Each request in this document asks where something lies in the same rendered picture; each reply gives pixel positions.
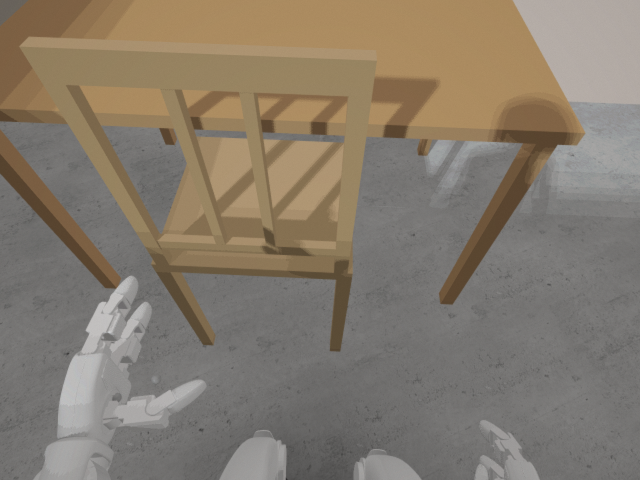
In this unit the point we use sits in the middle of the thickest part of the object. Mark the table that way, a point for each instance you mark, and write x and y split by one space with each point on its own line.
465 70

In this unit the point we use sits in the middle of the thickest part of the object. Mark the robot shin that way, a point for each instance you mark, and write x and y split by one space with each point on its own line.
263 433
377 452

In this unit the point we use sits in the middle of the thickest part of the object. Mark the right robot shin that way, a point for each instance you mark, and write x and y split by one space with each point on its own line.
377 452

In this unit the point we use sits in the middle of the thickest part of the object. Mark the left robot hand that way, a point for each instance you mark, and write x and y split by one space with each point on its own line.
99 371

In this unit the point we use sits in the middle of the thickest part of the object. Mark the right robot hand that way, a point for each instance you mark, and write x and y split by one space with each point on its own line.
508 452

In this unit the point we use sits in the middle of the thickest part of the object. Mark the left robot shin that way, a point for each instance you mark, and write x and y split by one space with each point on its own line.
263 433

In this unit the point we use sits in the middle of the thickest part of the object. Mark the chair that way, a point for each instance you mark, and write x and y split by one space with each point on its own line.
254 207

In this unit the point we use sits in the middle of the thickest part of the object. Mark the robot left forearm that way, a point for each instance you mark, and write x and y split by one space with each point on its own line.
76 458

